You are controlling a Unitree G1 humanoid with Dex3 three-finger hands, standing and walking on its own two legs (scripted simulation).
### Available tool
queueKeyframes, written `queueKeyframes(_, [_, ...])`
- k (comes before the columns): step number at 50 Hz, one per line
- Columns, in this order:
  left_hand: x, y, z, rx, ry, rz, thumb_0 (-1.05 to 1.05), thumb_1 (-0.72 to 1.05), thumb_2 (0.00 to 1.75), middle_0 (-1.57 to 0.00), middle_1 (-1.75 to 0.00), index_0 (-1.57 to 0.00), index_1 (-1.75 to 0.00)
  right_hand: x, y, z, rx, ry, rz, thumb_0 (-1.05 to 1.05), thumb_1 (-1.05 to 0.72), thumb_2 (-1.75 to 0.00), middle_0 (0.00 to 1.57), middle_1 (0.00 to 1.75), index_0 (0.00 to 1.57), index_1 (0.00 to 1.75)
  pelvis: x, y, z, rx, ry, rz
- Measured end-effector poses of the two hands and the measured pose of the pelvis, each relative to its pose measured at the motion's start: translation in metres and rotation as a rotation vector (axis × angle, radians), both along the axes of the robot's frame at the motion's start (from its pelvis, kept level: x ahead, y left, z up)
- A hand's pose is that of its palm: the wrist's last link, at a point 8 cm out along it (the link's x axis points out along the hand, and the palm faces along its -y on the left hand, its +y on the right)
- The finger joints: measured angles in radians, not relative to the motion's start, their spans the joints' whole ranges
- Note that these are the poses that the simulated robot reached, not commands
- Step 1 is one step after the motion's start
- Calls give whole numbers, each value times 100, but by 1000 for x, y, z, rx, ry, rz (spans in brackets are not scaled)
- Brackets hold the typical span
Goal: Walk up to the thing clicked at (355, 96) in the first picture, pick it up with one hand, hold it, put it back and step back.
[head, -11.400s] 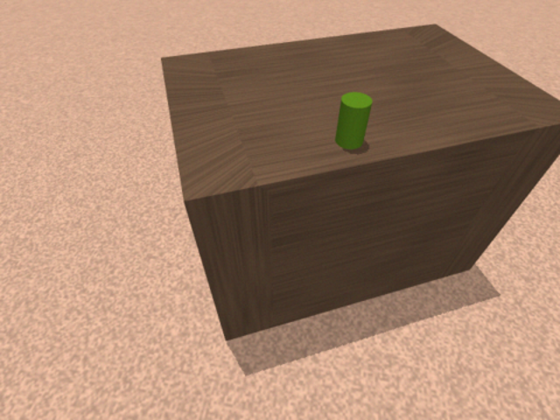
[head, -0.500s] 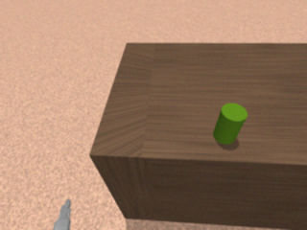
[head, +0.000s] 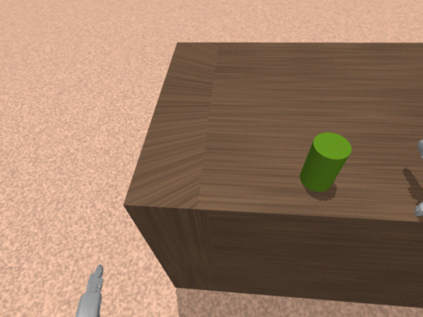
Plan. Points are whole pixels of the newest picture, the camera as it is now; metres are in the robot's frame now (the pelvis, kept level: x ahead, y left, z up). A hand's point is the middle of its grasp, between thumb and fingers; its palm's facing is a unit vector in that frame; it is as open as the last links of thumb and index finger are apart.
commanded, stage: close in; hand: right
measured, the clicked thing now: (323, 163) +0.43 -0.19 +0.05
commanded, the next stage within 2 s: rest palm in 0.66 s
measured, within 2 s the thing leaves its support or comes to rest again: leaves its support in 1.78 s
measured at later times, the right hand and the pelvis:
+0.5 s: hand (347, 162) +0.41 -0.23 +0.08, palm faces +0.12 +0.99 +0.05, open 17.6 cm; pelvis +0.00 +0.00 -0.01, yaw +2 degrees
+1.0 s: hand (324, 166) +0.41 -0.19 +0.07, palm faces +0.17 +0.98 +0.04, open 17.6 cm; pelvis -0.02 +0.00 -0.02, yaw +2 degrees
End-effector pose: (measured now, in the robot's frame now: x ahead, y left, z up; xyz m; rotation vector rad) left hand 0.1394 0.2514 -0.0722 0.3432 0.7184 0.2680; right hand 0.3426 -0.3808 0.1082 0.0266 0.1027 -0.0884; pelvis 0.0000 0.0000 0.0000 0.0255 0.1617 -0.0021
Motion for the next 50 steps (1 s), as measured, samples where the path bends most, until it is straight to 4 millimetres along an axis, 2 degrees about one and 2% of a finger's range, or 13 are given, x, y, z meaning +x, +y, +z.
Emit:
queueKeyframes(5, [4,2,10,5,-52,7,-1,-53,5,-7,-5,-7,-6,20,34,-30,44,-17,19,-2,55,-4,4,4,5,5,0,1,-4,1,18,12])
queueKeyframes(9, [-6,8,9,11,-38,30,-1,-53,5,-7,-5,-7,-6,33,52,-45,42,-31,2,-2,55,-5,4,4,5,5,0,2,-8,4,34,21])
queueKeyframes(16, [-23,13,-3,-6,19,69,-1,-53,5,-7,-6,-7,-6,49,77,-41,4,-88,-10,-2,55,-5,4,4,4,5,-4,-2,-15,11,43,35])
queueKeyframes(22, [-15,8,3,-46,-39,70,-1,-54,5,-7,-6,-7,-6,46,98,-35,14,-81,-12,-2,57,-5,3,5,4,5,-4,-5,-14,6,25,38])
queueKeyframes(27, [-7,2,15,-69,-107,46,-1,-53,5,-7,-6,-7,-6,36,105,-37,18,-77,-45,-2,58,-5,3,5,4,5,-6,-4,-14,-2,5,34])
queueKeyframes(32, [-19,6,12,-70,-84,48,-1,-52,4,-7,-6,-7,-6,30,109,-44,2,-75,-63,-2,58,-6,3,5,4,5,-13,-2,-17,-5,5,32])
queueKeyframes(38, [-40,16,-4,-64,-4,82,-1,-51,4,-7,-6,-7,-5,37,123,-42,-20,-108,-56,-2,58,-6,2,5,3,6,-22,-4,-21,-4,21,36])
queueKeyframes(43, [-38,20,4,-62,-39,93,-2,-53,6,-6,-5,-6,-6,44,139,-38,-15,-101,-48,-2,58,-5,3,5,4,5,-20,-4,-20,-8,20,45])
queueKeyframes(46, [-33,21,13,-62,-82,89,-2,-55,7,-6,-5,-5,-6,41,144,-38,3,-90,-64,-2,59,-4,5,4,6,5,-16,-3,-18,-10,10,46])
queueKeyframes(50, [-28,19,13,-75,-95,79,-1,-57,8,-6,-4,-5,-6,34,145,-44,5,-80,-85,-2,60,-2,9,4,10,5,-15,0,-18,-11,2,43])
